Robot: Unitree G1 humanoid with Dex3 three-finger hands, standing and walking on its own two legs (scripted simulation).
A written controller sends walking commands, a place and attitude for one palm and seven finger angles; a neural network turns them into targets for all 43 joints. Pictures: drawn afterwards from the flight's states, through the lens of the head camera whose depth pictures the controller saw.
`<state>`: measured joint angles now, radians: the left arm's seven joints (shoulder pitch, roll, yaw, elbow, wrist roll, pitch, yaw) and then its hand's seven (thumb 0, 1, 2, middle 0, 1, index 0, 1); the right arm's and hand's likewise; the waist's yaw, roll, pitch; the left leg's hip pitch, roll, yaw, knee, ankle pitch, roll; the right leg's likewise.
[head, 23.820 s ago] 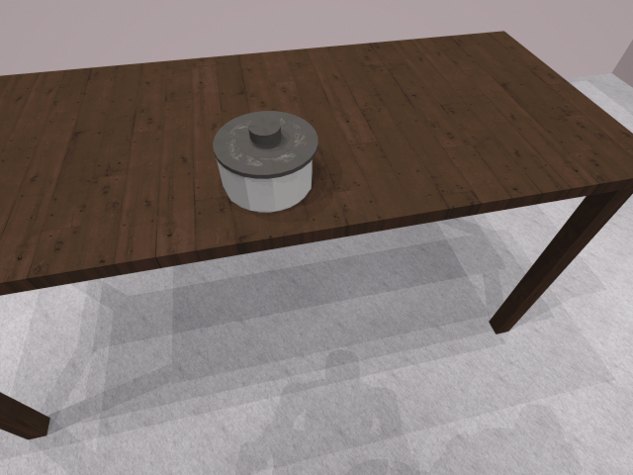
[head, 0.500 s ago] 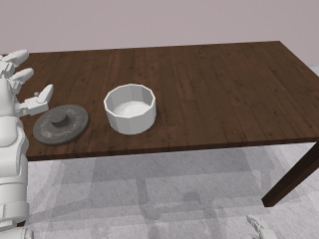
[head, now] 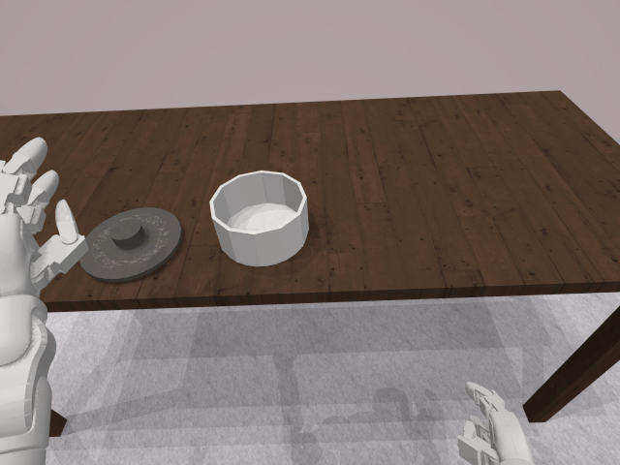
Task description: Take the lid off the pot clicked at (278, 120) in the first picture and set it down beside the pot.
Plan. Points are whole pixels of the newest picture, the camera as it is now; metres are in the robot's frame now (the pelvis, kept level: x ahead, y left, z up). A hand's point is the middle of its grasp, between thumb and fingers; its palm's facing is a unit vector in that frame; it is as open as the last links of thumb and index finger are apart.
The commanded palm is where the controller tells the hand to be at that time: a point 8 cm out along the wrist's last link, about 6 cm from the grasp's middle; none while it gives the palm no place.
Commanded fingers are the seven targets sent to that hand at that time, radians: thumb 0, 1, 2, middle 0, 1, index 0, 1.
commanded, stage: draw the hand back to the body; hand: left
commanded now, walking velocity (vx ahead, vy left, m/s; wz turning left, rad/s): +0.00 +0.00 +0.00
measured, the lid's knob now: (127, 232) +0.46 +0.39 +0.01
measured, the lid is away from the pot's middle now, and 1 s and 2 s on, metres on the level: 0.24 0.24 0.24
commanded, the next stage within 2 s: step back with the hand held close in 0.70 s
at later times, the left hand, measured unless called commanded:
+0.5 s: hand (49, 318) +0.19 +0.26 +0.19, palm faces +0.40 -0.85 -0.35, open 7.4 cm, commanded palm +0.12 +0.30 +0.20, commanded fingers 0.00 0.90 0.90 -0.20 -0.30 -0.20 -0.30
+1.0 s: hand (8, 344) +0.16 +0.28 +0.19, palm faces +0.37 -0.82 -0.43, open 7.4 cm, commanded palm +0.10 +0.32 +0.20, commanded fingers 0.00 0.90 0.90 -0.20 -0.30 -0.20 -0.30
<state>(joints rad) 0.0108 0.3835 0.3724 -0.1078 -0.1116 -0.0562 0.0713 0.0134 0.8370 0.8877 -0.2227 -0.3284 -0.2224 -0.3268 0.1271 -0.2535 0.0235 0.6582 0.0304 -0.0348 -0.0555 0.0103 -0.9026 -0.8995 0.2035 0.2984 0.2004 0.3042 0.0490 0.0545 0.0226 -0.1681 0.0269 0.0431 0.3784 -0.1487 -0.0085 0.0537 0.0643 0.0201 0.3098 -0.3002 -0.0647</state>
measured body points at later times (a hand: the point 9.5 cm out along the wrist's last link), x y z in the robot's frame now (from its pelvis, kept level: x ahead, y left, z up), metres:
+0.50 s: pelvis -0.01 +0.02 +0.00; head -0.03 +0.00 +0.45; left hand +0.16 +0.30 +0.21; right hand +0.19 -0.20 -0.08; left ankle +0.04 +0.13 -0.74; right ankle -0.08 -0.08 -0.74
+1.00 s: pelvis -0.03 +0.04 +0.00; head -0.04 +0.04 +0.45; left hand +0.14 +0.32 +0.21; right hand +0.17 -0.19 -0.07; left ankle +0.04 +0.13 -0.74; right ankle -0.08 -0.08 -0.74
